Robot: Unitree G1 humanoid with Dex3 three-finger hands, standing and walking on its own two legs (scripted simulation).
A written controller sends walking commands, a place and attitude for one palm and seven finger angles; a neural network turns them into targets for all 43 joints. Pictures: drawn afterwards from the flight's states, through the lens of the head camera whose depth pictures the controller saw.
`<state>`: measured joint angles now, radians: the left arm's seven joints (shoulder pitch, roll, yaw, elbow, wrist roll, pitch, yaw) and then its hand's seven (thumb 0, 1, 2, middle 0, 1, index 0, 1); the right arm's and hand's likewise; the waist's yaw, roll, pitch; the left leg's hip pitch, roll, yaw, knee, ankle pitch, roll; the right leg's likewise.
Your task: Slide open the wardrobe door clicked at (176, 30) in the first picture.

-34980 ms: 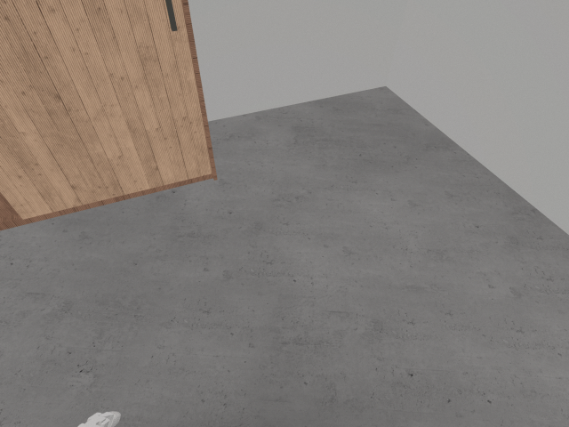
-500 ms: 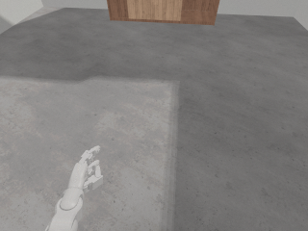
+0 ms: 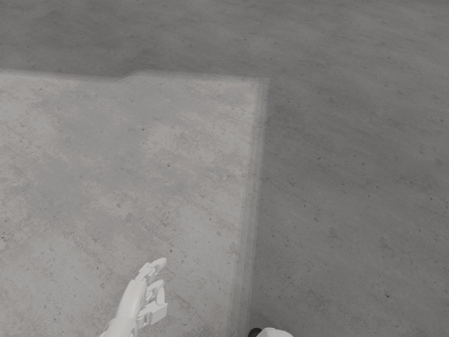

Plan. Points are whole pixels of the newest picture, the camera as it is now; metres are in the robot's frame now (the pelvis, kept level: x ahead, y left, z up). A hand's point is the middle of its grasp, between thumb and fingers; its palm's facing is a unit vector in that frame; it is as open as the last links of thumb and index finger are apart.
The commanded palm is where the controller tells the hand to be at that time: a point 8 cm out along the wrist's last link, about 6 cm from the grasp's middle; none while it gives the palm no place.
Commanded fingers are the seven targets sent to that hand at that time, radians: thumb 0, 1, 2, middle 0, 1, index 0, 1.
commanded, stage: step back with the hand held close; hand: right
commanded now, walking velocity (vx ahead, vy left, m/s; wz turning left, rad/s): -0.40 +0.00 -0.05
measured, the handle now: out of the picture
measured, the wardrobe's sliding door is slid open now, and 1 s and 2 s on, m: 0.54 0.54 0.54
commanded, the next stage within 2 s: stop stepping back and stand still in 0.46 s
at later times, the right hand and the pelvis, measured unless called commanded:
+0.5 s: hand out of the picture +0.03 -0.24 +0.17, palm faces +0.32 +0.86 -0.40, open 7.4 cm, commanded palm -0.02 -0.28 +0.18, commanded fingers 0.00 -0.90 -0.90 0.20 0.30 0.20 0.30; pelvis -0.17 +0.00 +0.00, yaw +1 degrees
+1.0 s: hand out of the picture -0.13 -0.24 +0.17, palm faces +0.41 +0.79 -0.45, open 7.4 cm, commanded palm -0.19 -0.28 +0.18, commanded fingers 0.00 -0.90 -0.90 0.20 0.30 0.20 0.30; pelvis -0.32 +0.01 +0.00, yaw -3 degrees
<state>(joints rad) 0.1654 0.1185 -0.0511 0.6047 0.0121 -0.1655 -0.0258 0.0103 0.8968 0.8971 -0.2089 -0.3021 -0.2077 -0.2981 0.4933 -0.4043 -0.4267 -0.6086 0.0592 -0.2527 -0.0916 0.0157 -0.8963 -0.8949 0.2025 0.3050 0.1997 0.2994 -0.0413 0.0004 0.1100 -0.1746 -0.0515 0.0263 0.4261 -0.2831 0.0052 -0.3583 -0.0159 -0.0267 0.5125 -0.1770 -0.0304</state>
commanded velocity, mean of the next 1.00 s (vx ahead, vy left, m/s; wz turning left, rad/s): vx -0.06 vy -0.02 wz -0.03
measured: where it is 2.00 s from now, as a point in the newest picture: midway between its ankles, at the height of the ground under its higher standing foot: outside the picture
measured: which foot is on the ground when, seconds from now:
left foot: down 0.00-0.28, up 0.30-0.54, down 0.56-1.00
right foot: down 0.00-0.04, up 0.06-0.22, down 0.24-0.60, up 0.62-0.90, down 0.92-1.00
